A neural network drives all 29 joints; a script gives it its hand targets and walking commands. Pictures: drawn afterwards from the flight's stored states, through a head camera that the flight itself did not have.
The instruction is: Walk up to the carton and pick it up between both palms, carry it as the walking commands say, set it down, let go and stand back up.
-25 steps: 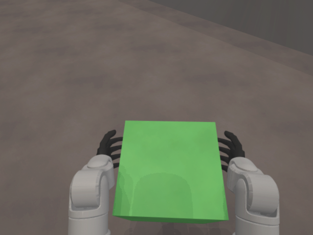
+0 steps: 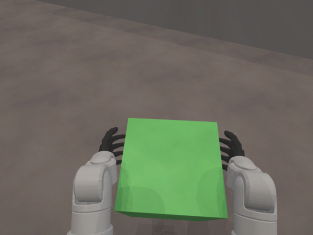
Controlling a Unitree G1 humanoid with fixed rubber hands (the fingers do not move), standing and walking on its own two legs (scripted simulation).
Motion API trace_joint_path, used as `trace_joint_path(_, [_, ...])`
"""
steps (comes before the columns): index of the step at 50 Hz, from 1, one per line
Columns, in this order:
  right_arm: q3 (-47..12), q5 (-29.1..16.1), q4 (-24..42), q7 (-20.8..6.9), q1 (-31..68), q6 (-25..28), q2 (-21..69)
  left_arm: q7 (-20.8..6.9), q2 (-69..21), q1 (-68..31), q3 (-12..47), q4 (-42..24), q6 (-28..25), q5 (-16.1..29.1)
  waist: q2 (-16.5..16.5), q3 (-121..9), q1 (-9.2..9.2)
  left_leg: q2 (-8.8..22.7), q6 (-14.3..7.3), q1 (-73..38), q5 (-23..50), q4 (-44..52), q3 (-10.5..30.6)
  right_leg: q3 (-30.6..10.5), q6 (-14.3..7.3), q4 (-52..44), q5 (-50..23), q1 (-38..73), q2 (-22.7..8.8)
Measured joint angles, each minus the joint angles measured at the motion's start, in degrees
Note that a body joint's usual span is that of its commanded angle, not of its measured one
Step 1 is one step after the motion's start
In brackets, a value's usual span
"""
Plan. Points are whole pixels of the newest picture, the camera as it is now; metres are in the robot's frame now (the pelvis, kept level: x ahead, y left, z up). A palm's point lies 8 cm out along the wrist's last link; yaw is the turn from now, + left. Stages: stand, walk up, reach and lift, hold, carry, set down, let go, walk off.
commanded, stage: carry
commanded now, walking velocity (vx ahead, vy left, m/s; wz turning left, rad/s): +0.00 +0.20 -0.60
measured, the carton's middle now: (168, 175) +0.29 +0.00 -0.01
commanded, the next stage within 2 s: none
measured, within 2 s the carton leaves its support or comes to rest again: neither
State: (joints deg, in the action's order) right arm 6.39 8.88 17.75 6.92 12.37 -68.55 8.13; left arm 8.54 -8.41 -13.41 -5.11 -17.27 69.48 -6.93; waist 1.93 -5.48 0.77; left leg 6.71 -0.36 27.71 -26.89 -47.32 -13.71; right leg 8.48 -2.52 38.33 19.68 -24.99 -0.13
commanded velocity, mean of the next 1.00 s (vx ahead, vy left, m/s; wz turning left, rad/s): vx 0.00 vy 0.20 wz -0.60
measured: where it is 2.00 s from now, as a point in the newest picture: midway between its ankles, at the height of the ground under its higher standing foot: outside the picture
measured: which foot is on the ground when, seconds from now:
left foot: up 0.00-0.28, down 0.30-0.60, up 0.62-0.90, down 0.92-1.00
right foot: down 0.00-0.30, up 0.32-0.58, down 0.60-0.92, up 0.94-1.00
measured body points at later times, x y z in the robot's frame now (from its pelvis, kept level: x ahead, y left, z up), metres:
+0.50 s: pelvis -0.03 +0.13 +0.01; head -0.01 +0.14 +0.46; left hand +0.28 +0.20 +0.08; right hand +0.21 -0.09 +0.09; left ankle +0.02 +0.21 -0.71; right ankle -0.08 +0.03 -0.65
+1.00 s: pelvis -0.03 +0.25 +0.01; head +0.01 +0.26 +0.46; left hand +0.30 +0.21 +0.07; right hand +0.14 -0.03 +0.09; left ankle +0.05 +0.33 -0.71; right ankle -0.10 +0.12 -0.67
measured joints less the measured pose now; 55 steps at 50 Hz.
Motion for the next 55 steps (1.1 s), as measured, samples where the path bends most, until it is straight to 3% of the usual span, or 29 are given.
trace_joint_path(2, [0.3, -0.5, -0.5, 0.7, -1.2, -0.1, -0.2, -0.1, 0.0, 0.2, 0.6, 2.3, -0.5, -0.1, 0.0, 0.9, -0.68, -1.7, 2.5, 3.8, -4.0, -9.4, 4.9, -1.3, -0.2, 0.6, -0.1, -0.5, -0.3])
trace_joint_path(6, [-0.3, -2.7, 0.0, 2.7, -2.5, -1.3, -0.4, -0.6, 0.3, 1.7, 1.0, 2.5, -0.1, -0.2, -1.1, 2.0, -1.93, -2.3, 4.8, 8.0, 1.2, -15.4, 9.5, -4.8, 1.4, -2.5, -3.3, -0.7, -1.3])
trace_joint_path(10, [-0.8, -3.3, 1.8, 3.1, -1.5, -1.0, -0.2, -0.8, 0.4, 1.9, 0.8, -0.9, -0.2, -0.5, -2.6, 2.7, -2.29, -2.4, 5.0, 6.8, 2.7, -8.0, 11.5, -8.7, 3.4, -3.4, -5.4, -2.2, -2.6])
trace_joint_path(13, [-0.8, -2.8, 2.1, 2.5, -0.2, -0.5, 0.0, -0.8, 0.3, 1.4, 0.6, -2.4, -0.2, -1.2, -3.9, 2.3, -2.01, -3.4, 4.6, 2.3, 3.4, 2.7, 11.1, -11.7, 5.4, -2.5, -6.0, -4.1, -3.4])
trace_joint_path(15, [-0.9, -2.2, 1.4, 2.0, 0.6, -0.2, 0.2, -0.9, 0.2, 1.0, 0.3, -2.9, 0.1, -1.6, -4.9, 1.6, -2.1, -4.1, 3.4, -1.8, 8.6, 12.0, 9.4, -13.6, 6.4, -0.2, -5.3, -5.8, -3.8])
trace_joint_path(16, [-1.4, -1.9, 0.3, 2.0, 0.8, 0.3, 0.3, -0.9, 0.3, 1.1, -0.1, -2.8, 0.0, -1.8, -5.6, 1.5, -2.0, -4.3, 2.2, -1.3, 10.4, 11.3, 8.7, -13.8, 6.0, 2.9, -0.8, -7.2, -3.7])
trace_joint_path(19, [-2.7, -1.3, -2.7, 1.8, 0.7, 0.5, 0.2, -0.2, 0.5, 2.3, -1.1, -2.3, 0.8, -1.2, -4.9, 1.8, -0.46, -2.2, -0.2, -1.9, 10.0, 10.0, 6.5, -9.1, 4.3, 19.3, 10.5, -11.2, -1.9])
trace_joint_path(22, [-2.2, -1.0, -2.7, 1.1, 0.0, -0.3, 0.1, 1.2, 0.6, 2.6, -0.4, -2.3, 1.9, 0.1, -4.2, 1.7, 0.61, -1.1, -1.0, -3.3, 10.6, 11.8, 4.7, -4.5, 4.4, 26.2, 8.2, -11.2, -1.6])
trace_joint_path(26, [-1.4, -0.5, -1.7, 0.8, 0.8, -0.4, 0.2, 2.0, 0.4, 1.5, -0.2, -2.6, 1.7, 0.7, -2.9, 1.2, 1.0, -0.4, -2.0, -2.8, 10.4, 11.2, 1.6, -1.1, 4.0, 18.1, 8.0, -6.4, -1.1])
trace_joint_path(29, [-1.1, 0.1, -1.6, 0.8, 1.4, -0.3, 0.4, 1.7, 0.1, 0.2, -0.5, -1.7, 1.3, 0.3, -2.0, 0.2, 0.74, -0.1, -2.6, -1.1, 8.6, 7.7, -1.0, 0.1, 2.5, 3.5, 2.9, 0.5, -0.8])
trace_joint_path(30, [-0.8, 0.3, -1.7, 0.9, 1.5, -0.3, 0.3, 1.6, 0.0, -0.3, -0.5, -0.9, 1.1, 0.1, -1.5, -0.2, 0.76, 0.2, -2.5, 0.0, 7.5, 5.6, -1.7, -0.2, 1.1, -0.6, 1.4, 2.1, -0.7])
trace_joint_path(33, [0.1, -0.1, -2.4, 1.6, 0.1, 0.0, 0.1, 1.4, -0.1, -0.7, 0.3, 2.9, -0.4, 0.1, -0.3, 0.4, 0.23, -1.5, 2.0, 4.7, -1.8, -6.1, 3.5, -2.1, 0.0, 0.8, 0.7, 0.5, -0.7])
trace_joint_path(37, [-0.2, -2.3, -2.4, 3.7, -1.1, -1.5, -0.2, 0.9, 0.1, 0.3, 0.5, 4.3, 0.2, 0.0, -0.9, 1.5, -1.51, -2.6, 4.7, 8.5, 2.2, -15.0, 8.6, -5.5, 1.8, -2.8, -2.8, 0.7, -1.6])
trace_joint_path(40, [-0.5, -3.2, -0.7, 4.6, -0.3, -1.8, -0.1, 0.3, 0.1, 0.3, 0.3, 2.0, 0.3, -0.5, -2.0, 2.3, -2.29, -2.7, 5.3, 7.7, 3.2, -11.0, 10.6, -8.3, 3.1, -4.1, -4.7, -0.2, -2.4])
trace_joint_path(44, [-0.5, -2.8, 0.3, 4.4, 1.6, -1.2, 0.3, -0.2, -0.2, -0.7, 0.0, -0.4, 0.1, -1.9, -3.8, 2.3, -2.41, -3.6, 4.9, 2.2, 3.5, 2.6, 10.8, -12.2, 5.6, -3.2, -5.7, -2.8, -3.5])
trace_joint_path(46, [-0.6, -2.3, -0.2, 4.0, 2.6, -0.8, 0.6, -0.3, -0.2, -1.2, -0.4, -1.2, 0.4, -2.5, -4.9, 1.9, -2.62, -4.2, 3.7, -2.1, 9.5, 12.4, 9.2, -14.0, 6.7, -0.8, -5.1, -4.6, -3.7])
trace_joint_path(47, [-0.9, -2.0, -1.1, 3.9, 2.8, -0.2, 0.7, -0.4, -0.1, -1.0, -0.8, -1.2, 0.2, -2.7, -5.5, 1.9, -2.59, -4.3, 2.4, -1.5, 11.8, 11.8, 8.5, -14.4, 6.3, 2.2, -0.9, -6.0, -3.6])
trace_joint_path(50, [-2.3, -1.7, -3.9, 3.8, 2.8, 0.0, 0.7, 0.4, 0.1, 0.4, -1.6, -1.2, 0.9, -2.0, -5.0, 2.6, -0.98, -2.2, -0.4, -1.9, 10.4, 9.9, 6.3, -9.8, 4.5, 18.5, 10.7, -10.3, -2.1])
trace_joint_path(52, [-2.2, -1.5, -4.1, 3.3, 2.1, -0.5, 0.5, 1.7, 0.2, 0.9, -1.1, -1.4, 1.9, -0.9, -4.6, 2.9, 0.01, -1.5, -1.0, -3.0, 10.4, 11.1, 5.1, -6.6, 4.3, 25.1, 9.5, -11.1, -1.9])
trace_joint_path(55, [-1.4, -1.1, -3.4, 2.6, 1.9, -0.9, 0.5, 3.1, 0.2, 0.5, -0.3, -1.5, 2.4, 0.3, -3.8, 2.8, 0.96, -0.8, -1.7, -3.3, 11.0, 12.0, 3.2, -3.2, 4.5, 24.3, 7.8, -9.2, -1.8])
